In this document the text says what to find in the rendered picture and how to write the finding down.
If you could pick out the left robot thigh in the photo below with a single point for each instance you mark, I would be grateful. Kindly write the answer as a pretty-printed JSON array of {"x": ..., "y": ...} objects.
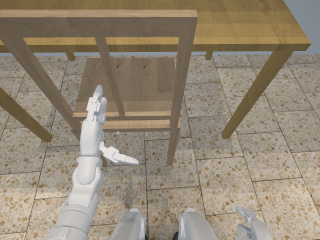
[{"x": 131, "y": 226}]

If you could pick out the robot right hand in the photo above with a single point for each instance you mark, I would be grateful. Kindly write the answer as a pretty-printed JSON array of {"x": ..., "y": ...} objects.
[{"x": 257, "y": 231}]

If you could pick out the robot thigh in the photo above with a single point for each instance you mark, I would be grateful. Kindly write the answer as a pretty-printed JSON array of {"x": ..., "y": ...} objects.
[
  {"x": 131, "y": 226},
  {"x": 193, "y": 226}
]

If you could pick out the table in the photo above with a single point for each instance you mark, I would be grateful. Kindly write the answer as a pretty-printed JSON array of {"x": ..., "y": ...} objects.
[{"x": 222, "y": 26}]

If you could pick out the robot left forearm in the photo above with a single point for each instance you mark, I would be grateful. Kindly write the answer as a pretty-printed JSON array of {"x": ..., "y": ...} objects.
[{"x": 79, "y": 209}]

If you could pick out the robot left hand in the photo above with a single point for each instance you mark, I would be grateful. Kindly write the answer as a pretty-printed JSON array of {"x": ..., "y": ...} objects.
[{"x": 92, "y": 132}]

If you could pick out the chair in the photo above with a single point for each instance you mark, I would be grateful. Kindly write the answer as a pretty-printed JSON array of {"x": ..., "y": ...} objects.
[{"x": 143, "y": 94}]

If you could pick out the right robot thigh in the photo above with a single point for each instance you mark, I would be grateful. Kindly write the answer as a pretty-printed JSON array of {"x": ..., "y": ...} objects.
[{"x": 193, "y": 226}]

